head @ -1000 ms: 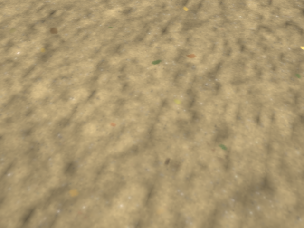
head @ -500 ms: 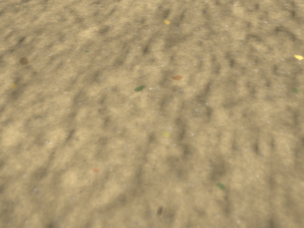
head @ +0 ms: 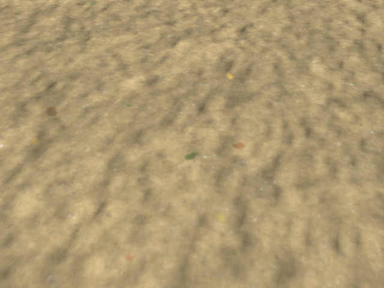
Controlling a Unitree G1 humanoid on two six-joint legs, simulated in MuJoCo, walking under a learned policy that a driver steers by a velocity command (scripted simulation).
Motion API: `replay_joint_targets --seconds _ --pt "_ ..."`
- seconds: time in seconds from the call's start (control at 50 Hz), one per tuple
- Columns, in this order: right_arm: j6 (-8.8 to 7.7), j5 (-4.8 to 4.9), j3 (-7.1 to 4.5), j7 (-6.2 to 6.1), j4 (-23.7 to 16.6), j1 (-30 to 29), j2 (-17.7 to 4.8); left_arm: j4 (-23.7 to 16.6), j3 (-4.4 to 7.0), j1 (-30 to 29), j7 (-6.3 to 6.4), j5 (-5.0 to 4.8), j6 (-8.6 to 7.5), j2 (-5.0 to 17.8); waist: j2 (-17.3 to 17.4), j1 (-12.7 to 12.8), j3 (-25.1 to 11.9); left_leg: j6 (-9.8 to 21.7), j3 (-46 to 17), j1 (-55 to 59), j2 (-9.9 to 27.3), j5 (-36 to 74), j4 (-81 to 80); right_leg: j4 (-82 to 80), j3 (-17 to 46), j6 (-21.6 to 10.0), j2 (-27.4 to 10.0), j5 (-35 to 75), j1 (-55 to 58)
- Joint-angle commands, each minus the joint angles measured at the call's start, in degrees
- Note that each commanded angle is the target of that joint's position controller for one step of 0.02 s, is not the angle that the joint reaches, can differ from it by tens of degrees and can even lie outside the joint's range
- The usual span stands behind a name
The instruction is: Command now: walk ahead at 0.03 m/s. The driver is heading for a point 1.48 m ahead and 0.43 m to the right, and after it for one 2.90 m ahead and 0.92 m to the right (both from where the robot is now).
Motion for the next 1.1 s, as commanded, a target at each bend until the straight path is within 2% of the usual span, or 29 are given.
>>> replay_joint_targets --seconds 0.02,0.38,0.4,0.42,0.46,0.5,0.54,0.56,0.6,0.64,0.66,0.68,0.7,0.72,0.74,0.76,0.78,0.8,0.84,0.9,0.98,1.02,1.06,1.1 --pt "-0.46 -0.03 -0.59 -0.17 -0.73 2.79 -4.47 0.26 0.44 3.36 0.32 -0.1 -0.36 3.68 1.79 -0.11 3.85 2.25 -6.46 -5.63 5.66 -1.4 -7.18 -4.38 8.29 0.57 -6.35 -3.58 2.81" --pt "-0.36 0.01 0.07 -0.42 1.07 5.14 -3.34 3.7 -0.15 5.7 1.06 -0.12 -0.16 2.29 1.34 -0.48 4.17 2.65 -5.54 -3.14 5.39 3.37 -6.39 -3.16 8.19 0.73 -6.79 0.9 3.77" --pt "-0.33 -0.07 0.09 -0.41 1.34 5.88 -3.22 3.93 -0.19 6.12 1.04 -0.08 -0.1 2.09 1.37 -0.54 3.11 2.82 -5.36 -2.78 4.89 -0.78 -6.8 -3.23 7.92 0.67 -6.22 -3.06 4.15" --pt "-0.19 -0.19 -0.22 -0.38 1.43 6.35 -3.86 3.86 0.06 6.07 0.98 -0.04 0.06 2.58 1.57 -0.63 3.61 3.31 -5.17 -3.41 4.06 -6.66 -6.6 -2.34 7.33 0.39 -5.15 -8.59 3.39" --pt "0.36 -0.41 -1.13 -0.16 0.62 6.51 -5.65 3.06 0.73 5.93 0.68 0.21 0.53 3.51 3.07 -0.83 6.41 5.55 -6.71 -6.34 3.59 -23.4 -6.38 0.81 6.11 -1.07 -2.91 -23.92 -1.3" --pt "0.45 -0.35 -1.59 0.1 0.2 8.73 -6.07 1.41 0.68 3.96 0.11 0.52 0.4 2.22 4.77 -2.24 10.96 8.11 -12.27 -6.59 6.61 -31.63 -9.19 4.96 5.49 -1.47 -1.74 -27.14 -8.48" --pt "0.07 -0.38 -2.78 0.02 1.03 12.11 -8.49 -0.9 0.35 0.52 -0.64 1.4 -0.6 0.1 9.99 -3.91 11.92 11.98 -22.33 -0.69 14.29 -33.75 -15.34 14.89 0.53 -0.65 0.0 -17.03 -15.39" --pt "-0.2 -0.53 -3.2 0.04 0.98 12.11 -8.96 -2.14 0.6 -1.11 -0.97 1.75 -1.22 0.99 9.85 -4.19 12.08 13.46 -24.76 0.0 16.85 -31.21 -16.7 18.23 1.15 -0.84 -1.7 -14.85 -17.06" --pt "-0.98 -0.92 -3.6 0.28 0.39 10.92 -9.28 -3.8 1.29 -1.65 -1.66 1.31 -2.37 2.61 8.09 -3.13 10.75 13.94 -23.9 1.74 17.44 -25.95 -16.25 19.99 2.62 -1.3 -3.14 -16.97 -18.1" --pt "-1.62 -0.44 -3.75 0.49 -0.43 7.75 -8.85 -4.0 1.51 0.67 -2.02 0.59 -3.34 1.96 7.45 -0.5 10.64 12.05 -18.32 -1.66 14.58 -20.38 -13.46 12.72 1.35 -1.56 -2.57 -14.72 -10.53" --pt "-1.8 -0.04 -3.83 0.61 -1.1 5.38 -8.73 -2.57 1.61 5.0 -2.0 0.2 -3.67 1.05 6.39 1.89 9.9 10.65 -14.21 -6.67 11.85 -17.55 -10.55 7.39 -0.57 -1.55 -0.6 -11.04 -1.26" --pt "-2.08 -0.09 -3.81 0.71 -1.76 3.98 -8.33 -0.21 2.14 11.32 -1.76 0.01 -3.85 1.42 4.27 4.31 8.28 9.32 -10.59 -12.72 8.9 -14.14 -5.4 4.2 -0.5 -1.47 0.96 -9.74 9.75" --pt "-2.81 -0.3 -3.14 1.05 -3.04 2.1 -6.16 1.51 3.27 18.74 -1.1 0.59 -4.26 4.72 -3.54 7.57 6.04 7.12 -4.1 -20.13 4.3 -8.87 7.7 -2.19 9.86 -2.62 -5.88 -15.08 19.97" --pt "-3.5 -0.18 -2.24 1.73 -5.85 1.69 -2.49 2.88 5.05 26.34 -0.66 0.52 -4.04 11.58 -19.07 8.93 2.87 4.26 4.88 -31.32 -3.19 -14.28 26.96 -12.35 34.49 -8.01 -19.88 -27.9 26.96" --pt "-3.39 -2.08 -3.37 2.09 -6.66 -0.79 -7.24 3.17 4.39 24.61 -0.5 0.59 -3.26 9.1 -11.13 6.66 5.79 5.21 0.82 -34.7 -0.91 -17.29 37.98 -13.16 39.86 -10.2 -23.16 -27.57 22.15" --pt "-3.5 -2.19 -3.34 2.69 -7.04 -2.26 -6.2 0.93 3.7 18.28 -0.59 0.92 -3.28 7.35 -3.78 3.57 8.42 5.9 -1.46 -35.64 2.09 -12.01 41.56 -12.57 34.81 -9.77 -21.64 -25.44 17.63" --pt "-3.86 -1.54 -3.01 3.22 -6.69 -1.91 -4.79 -0.55 3.42 14.12 -0.73 0.95 -3.64 6.68 -1.04 1.72 8.52 5.78 -2.11 -33.93 3.55 -6.78 41.44 -13.27 29.68 -8.81 -19.38 -19.87 14.64" --pt "-3.95 -1.38 -3.14 3.64 -6.57 -1.83 -4.6 -1.31 3.03 12.06 -0.66 0.76 -4.08 6.02 -0.29 0.35 8.01 5.4 -1.97 -32.39 4.49 -3.58 40.02 -14.19 25.47 -7.97 -17.56 -15.33 13.22" --pt "-3.13 -1.66 -3.42 4.03 -6.38 -1.31 -4.94 -0.77 2.16 12.4 -0.39 0.42 -4.94 4.23 -1.69 -0.76 6.51 4.04 -0.3 -30.72 4.49 -0.46 37.77 -14.2 18.42 -6.66 -14.46 -2.81 13.75" --pt "-2.03 -1.5 -3.41 4.1 -8.32 -6.02 -4.66 1.01 1.52 16.54 -0.13 0.19 -5.49 4.08 -2.84 -0.61 6.07 2.67 2.43 -32.99 3.58 2.06 34.76 -12.48 12.12 -6.6 -12.84 15.18 15.57" --pt "-1.8 -0.79 -2.35 4.19 -13.05 -17.67 -3.53 1.08 0.92 16.92 -0.14 0.32 -5.67 4.24 -4.1 0.84 8.42 2.3 5.76 -28.91 1.61 7.77 19.89 -13.28 7.41 -6.33 -10.59 22.56 11.61" --pt "-1.77 -0.46 -2.09 4.12 -14.32 -20.46 -3.84 1.49 0.98 17.65 0.02 0.28 -5.83 5.03 -4.88 1.25 8.69 3.38 7.26 -24.56 0.39 9.5 13.9 -13.38 6.46 -6.26 -11.06 26.2 11.51" --pt "-1.9 -0.4 -2.42 3.71 -14.91 -19.95 -5.13 1.74 1.17 17.11 0.11 0.32 -6.03 6.01 -4.94 0.05 7.86 5.47 7.44 -20.34 -0.67 9.41 11.07 -11.15 5.76 -6.08 -12.45 34.73 13.68" --pt "-2.41 -0.48 -3.4 2.94 -13.34 -13.38 -7.2 1.56 1.61 15.24 0.27 0.45 -6.1 7.49 -5.15 -3.41 3.78 7.9 7.57 -12.81 -3.15 6.38 10.27 -2.3 4.41 -5.28 -12.97 49.2 16.86"
Keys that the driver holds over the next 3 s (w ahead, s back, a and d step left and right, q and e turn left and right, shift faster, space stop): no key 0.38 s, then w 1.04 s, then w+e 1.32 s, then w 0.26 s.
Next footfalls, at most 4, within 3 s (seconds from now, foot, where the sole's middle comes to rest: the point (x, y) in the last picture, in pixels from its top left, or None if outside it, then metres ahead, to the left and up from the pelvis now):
1.16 left None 0.48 0.05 -0.78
1.70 right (229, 228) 0.79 -0.11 -0.78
2.24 left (209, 159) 1.14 -0.04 -0.78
2.78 right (278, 146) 1.24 -0.37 -0.78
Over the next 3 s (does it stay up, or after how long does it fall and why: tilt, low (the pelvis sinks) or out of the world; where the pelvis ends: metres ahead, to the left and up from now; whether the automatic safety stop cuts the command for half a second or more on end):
stays up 1.24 -0.31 0.00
